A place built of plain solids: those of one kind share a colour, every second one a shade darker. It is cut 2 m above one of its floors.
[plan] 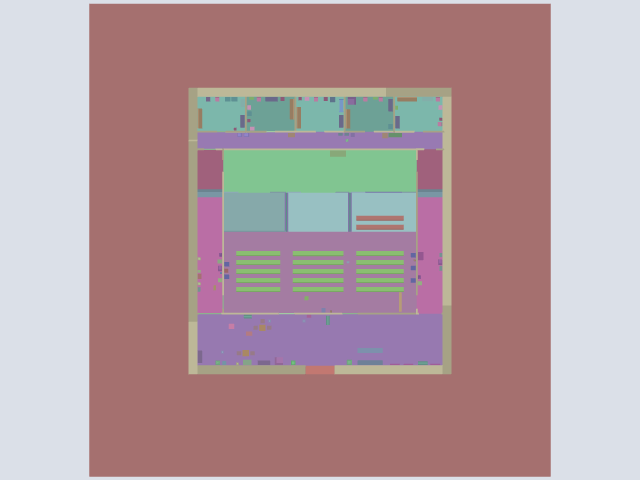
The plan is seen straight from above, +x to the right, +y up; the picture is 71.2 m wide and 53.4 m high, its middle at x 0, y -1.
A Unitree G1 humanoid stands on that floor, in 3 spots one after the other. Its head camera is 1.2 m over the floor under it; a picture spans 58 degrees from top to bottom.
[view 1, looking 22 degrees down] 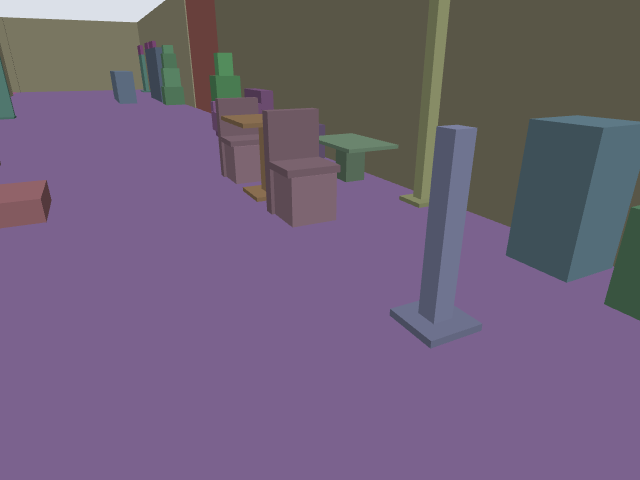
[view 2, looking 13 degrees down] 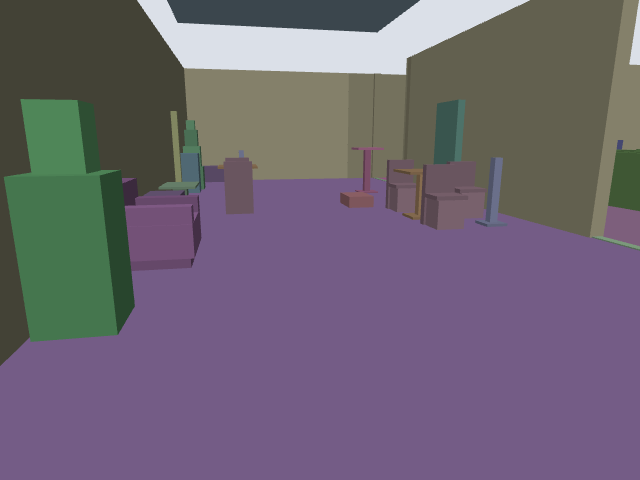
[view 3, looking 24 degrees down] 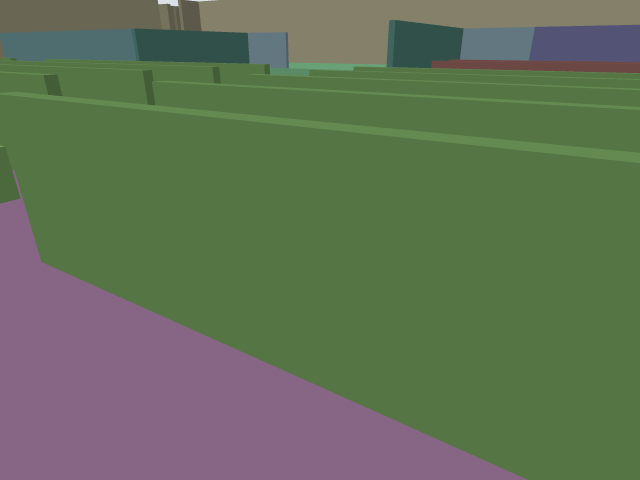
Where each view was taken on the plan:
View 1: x -12.25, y -12.12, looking -27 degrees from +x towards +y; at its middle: floor_foyer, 3.20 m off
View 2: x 0.00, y -13.64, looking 169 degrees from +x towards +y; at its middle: floor_foyer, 5.33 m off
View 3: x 6.72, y -7.89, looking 122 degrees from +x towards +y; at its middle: seats_parterre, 1.42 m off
